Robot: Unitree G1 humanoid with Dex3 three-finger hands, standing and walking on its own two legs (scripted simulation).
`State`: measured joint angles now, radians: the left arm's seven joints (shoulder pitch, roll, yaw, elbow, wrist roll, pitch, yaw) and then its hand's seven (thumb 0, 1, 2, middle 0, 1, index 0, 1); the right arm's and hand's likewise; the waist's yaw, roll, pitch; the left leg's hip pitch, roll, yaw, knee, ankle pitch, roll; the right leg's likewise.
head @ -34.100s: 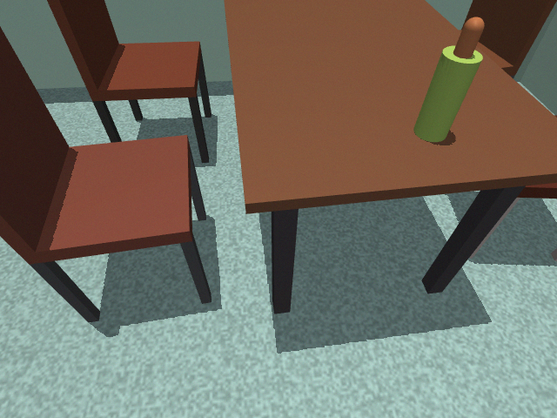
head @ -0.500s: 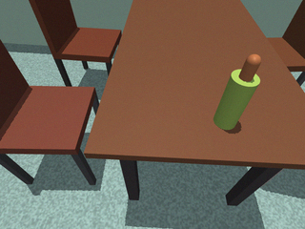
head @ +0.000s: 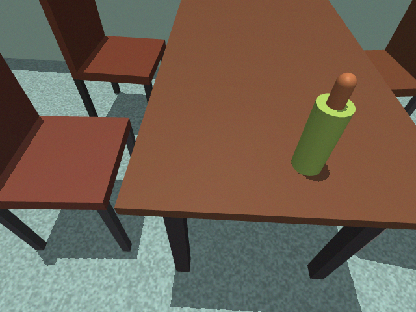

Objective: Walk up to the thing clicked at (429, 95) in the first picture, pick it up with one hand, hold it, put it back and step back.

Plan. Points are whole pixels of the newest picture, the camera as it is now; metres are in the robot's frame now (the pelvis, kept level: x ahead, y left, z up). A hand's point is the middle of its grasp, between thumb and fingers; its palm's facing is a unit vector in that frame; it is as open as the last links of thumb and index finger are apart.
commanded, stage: stand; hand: right
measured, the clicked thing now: (324, 126) +0.48 -0.24 +0.09
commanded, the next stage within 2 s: step back in 0.58 s
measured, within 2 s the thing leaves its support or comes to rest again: neither
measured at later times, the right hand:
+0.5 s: hand out of the picture +0.07 -0.25 -0.15, palm faces -0.03 +0.94 -0.35, open 7.4 cm
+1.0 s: hand out of the picture +0.05 -0.30 -0.18, palm faces -0.03 +0.93 -0.37, open 7.4 cm
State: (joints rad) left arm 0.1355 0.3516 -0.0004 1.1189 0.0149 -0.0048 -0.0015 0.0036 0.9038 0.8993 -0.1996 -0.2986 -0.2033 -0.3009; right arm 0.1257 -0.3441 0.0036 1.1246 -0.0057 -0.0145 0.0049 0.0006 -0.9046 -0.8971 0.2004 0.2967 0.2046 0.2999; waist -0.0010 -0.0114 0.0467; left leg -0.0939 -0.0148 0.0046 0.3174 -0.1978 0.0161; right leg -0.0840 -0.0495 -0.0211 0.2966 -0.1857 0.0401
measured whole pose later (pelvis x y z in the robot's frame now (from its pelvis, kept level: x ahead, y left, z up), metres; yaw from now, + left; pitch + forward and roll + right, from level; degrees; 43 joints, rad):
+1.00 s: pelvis -0.07 -0.02 -0.02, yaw +1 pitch -1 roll +1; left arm 0.10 0.37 0.05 0.92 0.04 0.04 0.01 0.00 0.90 0.90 -0.20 -0.30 -0.21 -0.30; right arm 0.07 -0.42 -0.07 0.92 0.02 0.07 0.01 0.00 -0.91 -0.90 0.20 0.30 0.20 0.30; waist 0.01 0.02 0.19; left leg -0.45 -0.09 -0.11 1.14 -0.51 0.02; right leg -0.35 -0.05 -0.03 0.61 -0.23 -0.01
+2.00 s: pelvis -0.31 +0.02 -0.02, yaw -2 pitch -2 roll -1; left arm 0.16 0.42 0.09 0.81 0.02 0.06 0.01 0.00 0.90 0.90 -0.20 -0.30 -0.20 -0.30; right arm 0.16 -0.35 -0.04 0.88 -0.03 0.03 0.00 0.00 -0.90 -0.90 0.20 0.30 0.21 0.30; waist 0.01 -0.05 0.16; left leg -0.30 0.01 -0.01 0.59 -0.26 0.02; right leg -0.48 0.13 0.16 1.22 -0.49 0.00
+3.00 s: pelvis -0.64 -0.03 -0.02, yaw -4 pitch -2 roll +1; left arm 0.24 0.36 0.06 0.93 0.05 0.02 0.00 0.01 0.90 0.90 -0.20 -0.30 -0.21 -0.30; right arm 0.16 -0.41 -0.05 0.88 -0.01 0.05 -0.01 0.00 -0.90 -0.90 0.20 0.30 0.20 0.30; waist 0.04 0.02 0.10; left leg -0.50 -0.08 -0.13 1.04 -0.45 0.00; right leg -0.26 0.00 0.02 0.65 -0.35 -0.02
